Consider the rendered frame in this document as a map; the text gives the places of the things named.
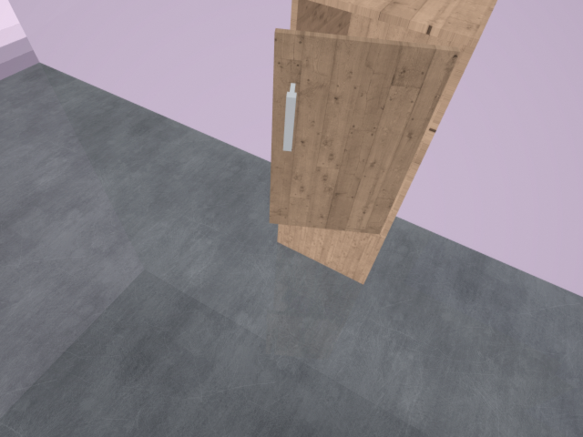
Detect cupboard door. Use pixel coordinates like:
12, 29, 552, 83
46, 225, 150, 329
270, 28, 460, 234

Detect handle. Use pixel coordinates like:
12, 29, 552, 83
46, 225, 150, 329
283, 83, 297, 151

